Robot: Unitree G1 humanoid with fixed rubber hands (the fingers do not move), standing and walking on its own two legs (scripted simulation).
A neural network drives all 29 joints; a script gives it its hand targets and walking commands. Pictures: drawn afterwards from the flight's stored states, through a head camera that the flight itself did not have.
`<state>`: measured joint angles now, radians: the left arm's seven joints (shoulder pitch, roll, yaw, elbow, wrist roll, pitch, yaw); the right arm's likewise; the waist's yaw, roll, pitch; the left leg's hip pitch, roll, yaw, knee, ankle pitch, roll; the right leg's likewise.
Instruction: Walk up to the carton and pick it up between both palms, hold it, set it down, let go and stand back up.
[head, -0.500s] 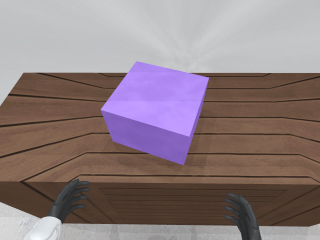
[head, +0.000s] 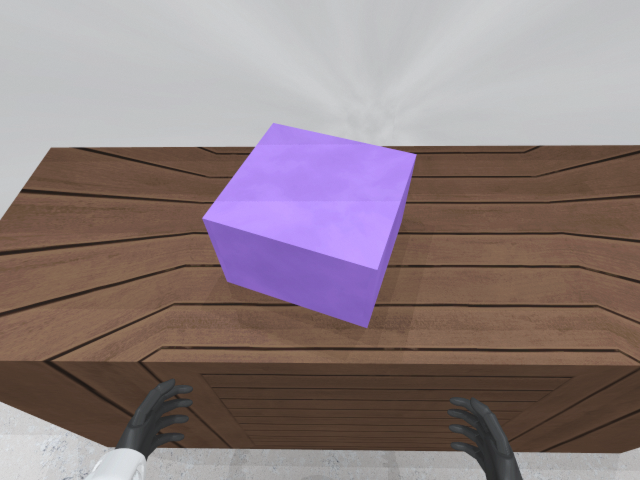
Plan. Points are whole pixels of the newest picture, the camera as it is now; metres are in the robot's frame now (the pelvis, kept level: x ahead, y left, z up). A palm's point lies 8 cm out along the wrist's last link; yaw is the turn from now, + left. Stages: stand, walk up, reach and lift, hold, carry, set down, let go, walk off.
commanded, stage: set down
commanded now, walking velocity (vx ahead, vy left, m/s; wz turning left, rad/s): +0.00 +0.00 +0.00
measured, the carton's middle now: (317, 220) +0.48 +0.03 -0.01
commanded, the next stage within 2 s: let go in 0.22 s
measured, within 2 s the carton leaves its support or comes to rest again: neither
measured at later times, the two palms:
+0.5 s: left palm (146, 446) +0.16 +0.24 -0.06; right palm (506, 469) +0.14 -0.20 -0.08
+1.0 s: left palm (121, 446) +0.16 +0.27 -0.05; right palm out of the picture +0.09 -0.26 -0.10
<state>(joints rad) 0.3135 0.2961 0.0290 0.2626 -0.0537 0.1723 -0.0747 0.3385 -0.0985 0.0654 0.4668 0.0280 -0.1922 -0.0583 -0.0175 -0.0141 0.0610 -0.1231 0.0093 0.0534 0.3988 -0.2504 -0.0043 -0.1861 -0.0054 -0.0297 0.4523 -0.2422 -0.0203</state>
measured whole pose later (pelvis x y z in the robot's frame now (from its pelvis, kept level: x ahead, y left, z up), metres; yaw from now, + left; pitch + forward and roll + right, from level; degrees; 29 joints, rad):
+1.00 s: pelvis -0.01 +0.00 +0.00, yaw +0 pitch -2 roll +0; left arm 0.26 0.33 0.02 0.44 0.01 0.00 -0.01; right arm 0.25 -0.30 0.04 0.74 0.00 -0.06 0.00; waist -0.02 -0.01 0.06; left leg -0.13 0.01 0.05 0.42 -0.26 0.00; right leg -0.19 0.00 -0.03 0.45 -0.24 -0.02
